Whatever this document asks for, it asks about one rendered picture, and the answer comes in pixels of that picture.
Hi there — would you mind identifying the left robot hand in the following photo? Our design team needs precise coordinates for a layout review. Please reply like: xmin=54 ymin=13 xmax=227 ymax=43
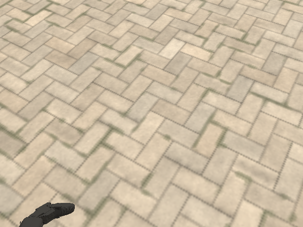
xmin=19 ymin=202 xmax=75 ymax=227

